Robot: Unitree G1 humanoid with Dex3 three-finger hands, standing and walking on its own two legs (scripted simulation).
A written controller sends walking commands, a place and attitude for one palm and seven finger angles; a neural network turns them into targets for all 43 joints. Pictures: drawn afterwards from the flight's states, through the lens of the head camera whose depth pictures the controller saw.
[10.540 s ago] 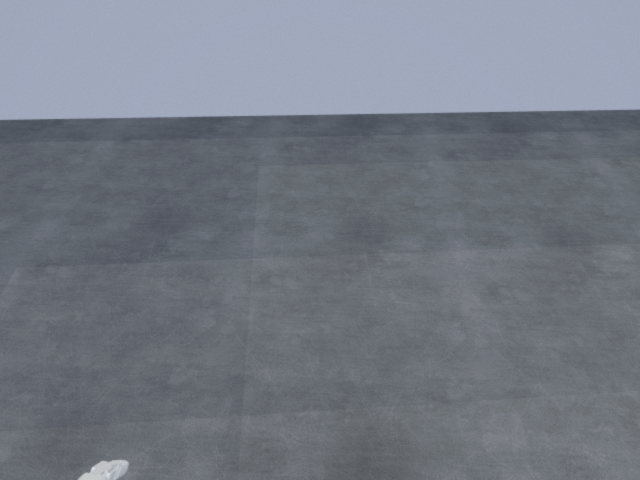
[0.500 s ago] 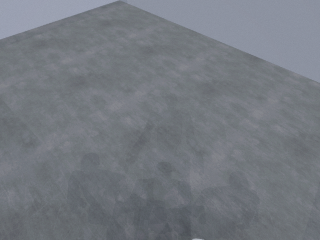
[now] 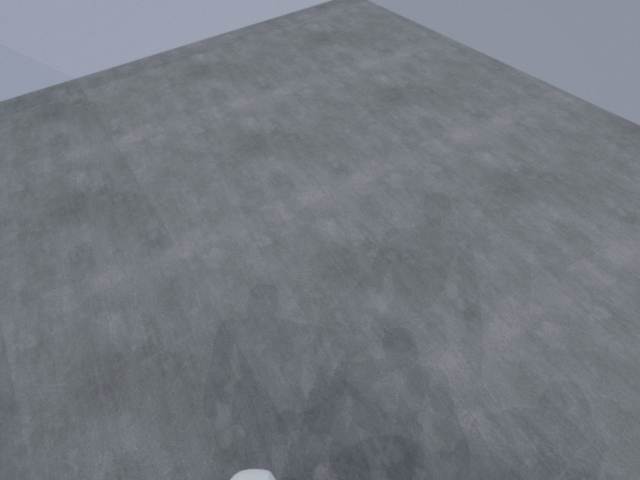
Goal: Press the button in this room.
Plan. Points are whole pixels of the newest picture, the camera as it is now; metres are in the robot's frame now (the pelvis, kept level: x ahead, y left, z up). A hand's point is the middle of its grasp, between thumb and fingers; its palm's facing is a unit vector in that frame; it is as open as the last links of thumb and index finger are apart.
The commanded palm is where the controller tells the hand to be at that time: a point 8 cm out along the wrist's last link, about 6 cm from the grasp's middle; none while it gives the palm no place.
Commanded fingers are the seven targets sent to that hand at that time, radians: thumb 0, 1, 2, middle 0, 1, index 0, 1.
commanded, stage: turn or walk to find it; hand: left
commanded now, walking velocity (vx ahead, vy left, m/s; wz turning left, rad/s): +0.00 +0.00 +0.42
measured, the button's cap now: out of the picture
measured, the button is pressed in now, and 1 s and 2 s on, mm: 0 0 0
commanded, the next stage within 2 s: none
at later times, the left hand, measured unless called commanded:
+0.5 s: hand out of the picture +0.02 +0.24 -0.16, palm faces +0.21 -0.94 -0.26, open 7.4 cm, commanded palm none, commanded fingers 0.00 0.90 0.90 -0.20 -0.30 -0.20 -0.30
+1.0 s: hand out of the picture -0.12 +0.19 -0.17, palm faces +0.45 -0.86 -0.24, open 7.4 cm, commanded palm none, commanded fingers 0.00 0.90 0.90 -0.20 -0.30 -0.20 -0.30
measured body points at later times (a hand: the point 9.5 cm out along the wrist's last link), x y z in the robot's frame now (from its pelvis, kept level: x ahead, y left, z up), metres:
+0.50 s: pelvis -0.03 +0.02 +0.00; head -0.01 +0.02 +0.45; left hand +0.01 +0.29 -0.14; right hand +0.09 -0.20 -0.15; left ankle -0.03 +0.14 -0.74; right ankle +0.00 -0.10 -0.71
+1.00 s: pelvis -0.07 -0.01 +0.00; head -0.04 +0.00 +0.45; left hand -0.14 +0.23 -0.15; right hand +0.07 -0.23 -0.15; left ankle -0.16 +0.10 -0.71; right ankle +0.00 -0.09 -0.74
